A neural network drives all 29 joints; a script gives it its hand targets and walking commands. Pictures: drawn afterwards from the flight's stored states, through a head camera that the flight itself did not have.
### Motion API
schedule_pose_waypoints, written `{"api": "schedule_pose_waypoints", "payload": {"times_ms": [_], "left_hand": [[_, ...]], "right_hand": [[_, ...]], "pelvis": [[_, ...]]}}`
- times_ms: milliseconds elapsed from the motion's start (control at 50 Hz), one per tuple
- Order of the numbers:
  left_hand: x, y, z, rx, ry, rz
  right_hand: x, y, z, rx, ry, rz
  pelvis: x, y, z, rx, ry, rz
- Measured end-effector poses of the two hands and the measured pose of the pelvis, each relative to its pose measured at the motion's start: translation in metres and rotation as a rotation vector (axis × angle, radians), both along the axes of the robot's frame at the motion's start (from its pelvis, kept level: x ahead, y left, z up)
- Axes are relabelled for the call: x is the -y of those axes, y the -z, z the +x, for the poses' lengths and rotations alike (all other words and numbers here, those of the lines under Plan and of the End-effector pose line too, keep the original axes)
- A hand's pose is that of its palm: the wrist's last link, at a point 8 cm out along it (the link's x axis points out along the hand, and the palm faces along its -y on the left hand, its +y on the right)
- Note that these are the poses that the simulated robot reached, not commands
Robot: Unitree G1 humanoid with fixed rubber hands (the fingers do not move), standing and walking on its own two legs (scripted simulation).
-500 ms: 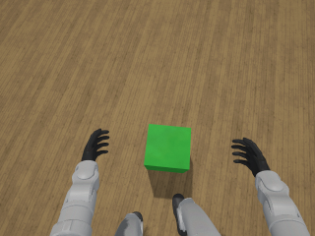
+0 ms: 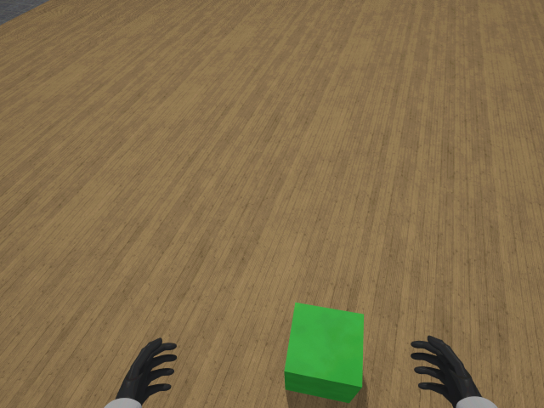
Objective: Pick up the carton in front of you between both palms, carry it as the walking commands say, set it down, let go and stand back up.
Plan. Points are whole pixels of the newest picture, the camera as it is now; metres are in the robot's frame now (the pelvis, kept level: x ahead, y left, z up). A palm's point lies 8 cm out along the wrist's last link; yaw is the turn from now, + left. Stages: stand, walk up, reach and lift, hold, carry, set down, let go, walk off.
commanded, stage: let go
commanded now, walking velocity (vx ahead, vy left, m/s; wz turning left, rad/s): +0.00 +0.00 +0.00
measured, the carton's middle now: (322, 353) +0.38 -0.10 -0.65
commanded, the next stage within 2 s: stand in 0.32 s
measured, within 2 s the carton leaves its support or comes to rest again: neither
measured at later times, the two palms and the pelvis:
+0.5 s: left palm out of the picture +0.12 +0.23 -0.10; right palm out of the picture +0.12 -0.30 -0.09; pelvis +0.01 -0.03 -0.01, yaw -4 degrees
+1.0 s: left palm (169, 399) +0.17 +0.20 -0.13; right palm out of the picture +0.05 -0.31 -0.13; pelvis +0.04 -0.04 -0.03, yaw -9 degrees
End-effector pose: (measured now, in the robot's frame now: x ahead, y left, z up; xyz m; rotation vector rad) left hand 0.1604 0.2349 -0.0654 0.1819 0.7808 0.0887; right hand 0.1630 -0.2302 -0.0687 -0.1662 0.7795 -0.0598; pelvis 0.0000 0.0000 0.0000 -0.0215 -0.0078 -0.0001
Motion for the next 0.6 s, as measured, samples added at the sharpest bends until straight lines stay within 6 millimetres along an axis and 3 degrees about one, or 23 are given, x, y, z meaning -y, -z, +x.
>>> {"api": "schedule_pose_waypoints", "payload": {"times_ms": [140,360,480,600], "left_hand": [[0.003,-0.001,0.0,-0.004,-0.001,-0.009],[0.019,0.01,-0.008,-0.01,0.007,0.04],[0.001,0.033,-0.039,-0.157,0.015,0.121],[0.007,0.05,-0.035,-0.223,0.049,0.129]], "right_hand": [[0.002,0.001,0.0,-0.02,0.0,-0.009],[0.033,-0.001,-0.007,-0.007,0.031,-0.093],[0.068,0.022,-0.038,-0.047,0.096,-0.159],[0.085,0.042,-0.068,-0.149,0.169,-0.17]], "pelvis": [[0.002,0.001,0.0,0.036,-0.003,0.0],[0.018,0.005,0.0,0.027,0.016,0.005],[0.024,0.012,0.011,-0.052,0.057,-0.001],[0.03,0.02,0.025,-0.083,0.092,0.007]]}}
